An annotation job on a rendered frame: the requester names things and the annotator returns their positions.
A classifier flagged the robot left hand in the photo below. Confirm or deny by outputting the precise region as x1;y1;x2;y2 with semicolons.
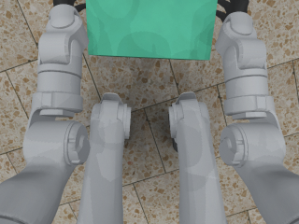
52;0;86;12

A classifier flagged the robot right forearm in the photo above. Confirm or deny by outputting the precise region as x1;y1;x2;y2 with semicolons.
215;11;286;157

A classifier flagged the right robot thigh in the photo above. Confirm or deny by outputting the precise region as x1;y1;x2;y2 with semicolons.
168;98;228;224

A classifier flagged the robot right upper arm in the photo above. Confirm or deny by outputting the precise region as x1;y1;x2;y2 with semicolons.
218;122;299;224

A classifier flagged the robot right hand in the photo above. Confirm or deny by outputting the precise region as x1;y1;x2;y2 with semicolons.
216;0;249;22

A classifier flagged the right robot foot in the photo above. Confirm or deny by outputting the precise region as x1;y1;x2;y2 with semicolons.
168;115;178;152

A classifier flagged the robot left upper arm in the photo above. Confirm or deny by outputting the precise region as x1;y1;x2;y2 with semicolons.
0;120;91;224

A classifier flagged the carton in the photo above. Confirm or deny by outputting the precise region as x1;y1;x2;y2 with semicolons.
85;0;218;61

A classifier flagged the robot left forearm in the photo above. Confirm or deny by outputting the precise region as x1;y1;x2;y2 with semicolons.
22;4;89;158

